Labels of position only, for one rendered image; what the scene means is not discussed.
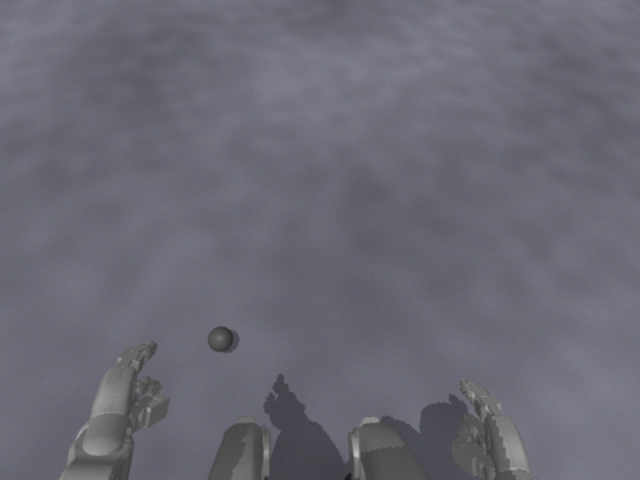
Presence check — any left robot arm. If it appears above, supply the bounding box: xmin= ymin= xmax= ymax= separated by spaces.
xmin=56 ymin=413 xmax=134 ymax=480

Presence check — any left robot hand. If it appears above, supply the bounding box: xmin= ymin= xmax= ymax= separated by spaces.
xmin=90 ymin=341 xmax=170 ymax=434

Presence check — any right robot hand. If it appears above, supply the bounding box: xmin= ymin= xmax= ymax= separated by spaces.
xmin=452 ymin=379 xmax=532 ymax=480

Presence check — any ball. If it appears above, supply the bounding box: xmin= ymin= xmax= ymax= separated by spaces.
xmin=208 ymin=327 xmax=233 ymax=352

